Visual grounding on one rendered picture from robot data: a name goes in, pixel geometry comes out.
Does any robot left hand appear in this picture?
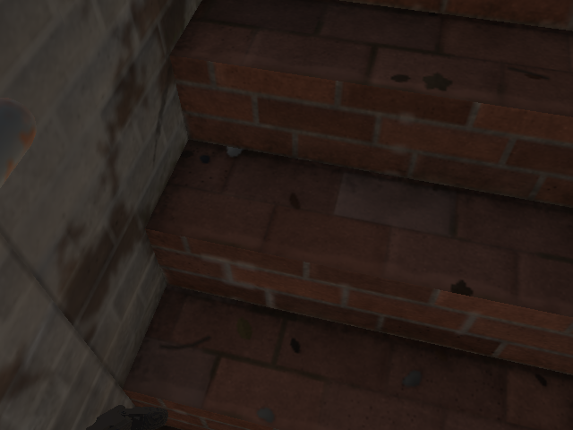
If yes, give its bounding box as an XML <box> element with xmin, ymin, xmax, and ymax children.
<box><xmin>86</xmin><ymin>405</ymin><xmax>168</xmax><ymax>430</ymax></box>

